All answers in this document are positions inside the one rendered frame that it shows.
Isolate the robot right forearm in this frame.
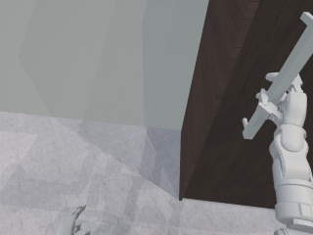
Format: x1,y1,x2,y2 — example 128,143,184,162
269,124,313,234

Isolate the robot left hand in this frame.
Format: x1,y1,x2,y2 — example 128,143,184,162
55,203,91,235

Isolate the wardrobe door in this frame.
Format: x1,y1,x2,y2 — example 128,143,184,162
183,0,313,210

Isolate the handle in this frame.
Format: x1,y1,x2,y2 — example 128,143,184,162
242,12,313,140

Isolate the robot right hand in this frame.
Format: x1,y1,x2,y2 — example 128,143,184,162
255,72,307,128

